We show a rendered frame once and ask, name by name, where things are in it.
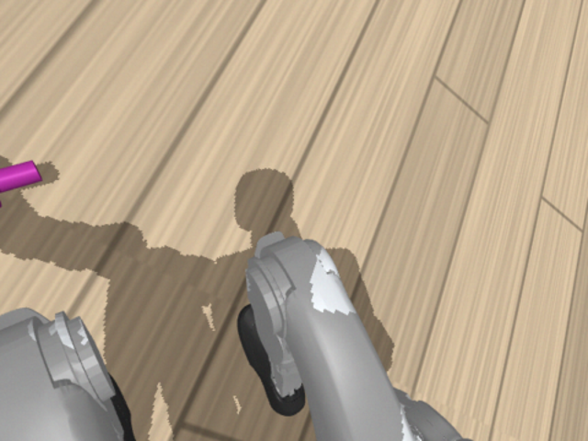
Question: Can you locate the right robot hand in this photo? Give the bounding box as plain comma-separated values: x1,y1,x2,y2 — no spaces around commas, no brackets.
393,387,463,441

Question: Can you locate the bottle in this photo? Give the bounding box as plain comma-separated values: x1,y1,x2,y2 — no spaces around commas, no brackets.
0,161,42,208

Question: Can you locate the right robot foot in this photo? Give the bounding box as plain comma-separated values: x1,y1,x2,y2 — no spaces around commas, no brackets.
237,304,305,416

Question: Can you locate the left robot foot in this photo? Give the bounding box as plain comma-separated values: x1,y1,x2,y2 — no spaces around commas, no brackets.
108,373,136,441

